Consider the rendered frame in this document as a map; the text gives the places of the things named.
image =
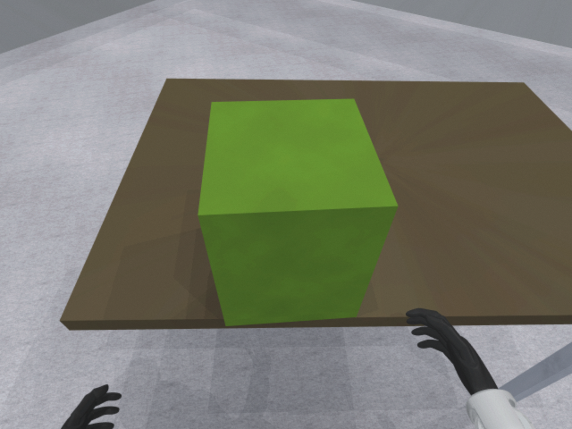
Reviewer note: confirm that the table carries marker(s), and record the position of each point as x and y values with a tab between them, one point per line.
481	173

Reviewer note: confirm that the robot right forearm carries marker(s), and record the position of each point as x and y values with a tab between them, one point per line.
496	409

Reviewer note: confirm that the carton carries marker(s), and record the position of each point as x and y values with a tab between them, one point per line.
294	209

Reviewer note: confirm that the robot right hand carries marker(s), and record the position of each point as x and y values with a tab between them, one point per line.
469	366

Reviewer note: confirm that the robot left hand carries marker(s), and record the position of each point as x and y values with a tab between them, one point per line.
85	412

